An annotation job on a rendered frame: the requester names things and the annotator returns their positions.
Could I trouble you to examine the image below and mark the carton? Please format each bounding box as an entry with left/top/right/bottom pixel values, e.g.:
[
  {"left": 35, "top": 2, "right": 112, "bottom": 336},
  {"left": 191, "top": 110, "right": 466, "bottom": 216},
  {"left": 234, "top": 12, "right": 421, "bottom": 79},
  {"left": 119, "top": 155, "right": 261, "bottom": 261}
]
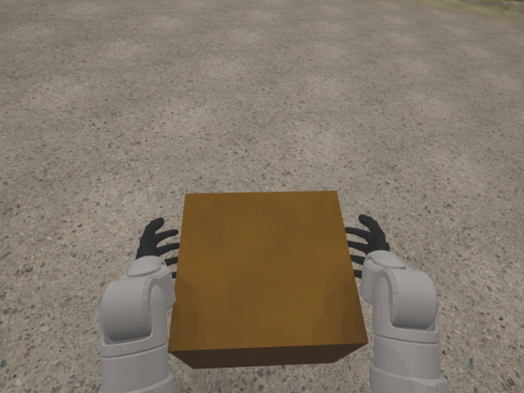
[{"left": 168, "top": 191, "right": 368, "bottom": 369}]

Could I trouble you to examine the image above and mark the robot right forearm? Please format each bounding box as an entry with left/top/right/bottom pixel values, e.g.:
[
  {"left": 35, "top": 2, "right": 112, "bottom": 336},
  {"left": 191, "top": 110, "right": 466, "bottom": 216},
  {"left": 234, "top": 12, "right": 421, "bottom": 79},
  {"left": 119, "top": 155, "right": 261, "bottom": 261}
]
[{"left": 359, "top": 251, "right": 449, "bottom": 393}]

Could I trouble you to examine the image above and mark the robot right hand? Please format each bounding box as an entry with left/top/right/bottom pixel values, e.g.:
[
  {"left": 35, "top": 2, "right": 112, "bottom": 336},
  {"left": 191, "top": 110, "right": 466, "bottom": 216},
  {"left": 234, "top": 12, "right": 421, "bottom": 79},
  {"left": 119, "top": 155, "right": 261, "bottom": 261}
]
[{"left": 345, "top": 215, "right": 390, "bottom": 278}]

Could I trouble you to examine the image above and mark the robot left forearm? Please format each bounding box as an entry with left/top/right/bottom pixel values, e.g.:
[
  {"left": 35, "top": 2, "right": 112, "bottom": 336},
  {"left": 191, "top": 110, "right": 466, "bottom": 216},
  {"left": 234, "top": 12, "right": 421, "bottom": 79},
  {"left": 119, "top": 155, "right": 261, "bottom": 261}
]
[{"left": 98, "top": 255, "right": 176, "bottom": 393}]

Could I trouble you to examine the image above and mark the robot left hand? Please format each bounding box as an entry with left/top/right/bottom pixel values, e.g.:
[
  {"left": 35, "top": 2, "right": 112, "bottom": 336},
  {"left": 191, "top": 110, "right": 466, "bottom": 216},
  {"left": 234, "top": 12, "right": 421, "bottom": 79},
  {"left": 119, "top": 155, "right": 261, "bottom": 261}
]
[{"left": 136, "top": 217, "right": 179, "bottom": 278}]

